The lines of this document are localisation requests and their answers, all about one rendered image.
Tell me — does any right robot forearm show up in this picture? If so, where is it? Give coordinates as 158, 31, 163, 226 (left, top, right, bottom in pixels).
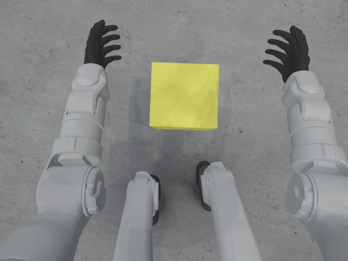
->
282, 71, 348, 177

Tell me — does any right robot upper arm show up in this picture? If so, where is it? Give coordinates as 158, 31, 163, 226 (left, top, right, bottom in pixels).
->
284, 171, 348, 261

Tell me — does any left robot hand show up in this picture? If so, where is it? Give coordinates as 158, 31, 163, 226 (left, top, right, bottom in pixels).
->
84, 20, 121, 70

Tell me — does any carton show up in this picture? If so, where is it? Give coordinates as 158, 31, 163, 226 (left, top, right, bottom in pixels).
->
150, 62, 219, 131

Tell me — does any left robot forearm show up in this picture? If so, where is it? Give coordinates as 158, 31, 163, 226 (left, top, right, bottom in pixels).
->
35, 63, 110, 212

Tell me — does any robot right thigh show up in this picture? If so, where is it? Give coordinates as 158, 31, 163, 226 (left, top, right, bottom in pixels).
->
201, 168, 263, 261

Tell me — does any right robot hand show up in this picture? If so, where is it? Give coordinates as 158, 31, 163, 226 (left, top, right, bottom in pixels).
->
263, 26, 310, 83

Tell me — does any robot left foot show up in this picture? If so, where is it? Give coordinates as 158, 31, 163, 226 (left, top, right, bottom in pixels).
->
150, 175, 160, 225

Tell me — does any left robot upper arm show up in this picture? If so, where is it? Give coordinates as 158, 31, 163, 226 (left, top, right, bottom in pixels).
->
0, 165, 106, 261

